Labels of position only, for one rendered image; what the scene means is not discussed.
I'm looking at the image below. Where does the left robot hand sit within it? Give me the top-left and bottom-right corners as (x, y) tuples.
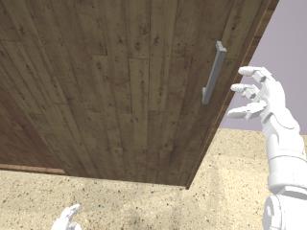
(51, 203), (82, 230)

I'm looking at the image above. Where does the right robot upper arm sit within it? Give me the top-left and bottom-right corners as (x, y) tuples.
(262, 194), (307, 230)

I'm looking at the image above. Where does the handle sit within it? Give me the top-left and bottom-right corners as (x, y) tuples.
(201, 41), (227, 104)

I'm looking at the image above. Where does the robot right forearm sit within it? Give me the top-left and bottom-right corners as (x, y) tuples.
(261, 106), (307, 200)

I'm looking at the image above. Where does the wardrobe door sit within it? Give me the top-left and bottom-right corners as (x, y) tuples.
(0, 0), (270, 187)
(0, 81), (62, 170)

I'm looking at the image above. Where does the right robot hand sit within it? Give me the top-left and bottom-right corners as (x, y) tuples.
(226, 66), (286, 121)

